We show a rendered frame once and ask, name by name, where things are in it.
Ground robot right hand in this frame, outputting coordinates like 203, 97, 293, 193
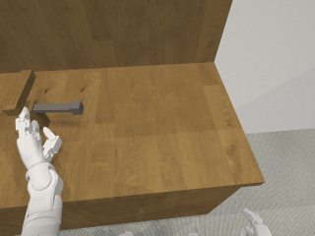
240, 208, 272, 236

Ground counter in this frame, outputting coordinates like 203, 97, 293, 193
0, 0, 266, 236

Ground left robot forearm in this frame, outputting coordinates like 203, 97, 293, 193
21, 162, 64, 236

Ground robot left hand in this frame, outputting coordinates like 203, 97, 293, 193
15, 106, 62, 170

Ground tap lever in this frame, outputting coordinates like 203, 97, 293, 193
32, 100, 84, 115

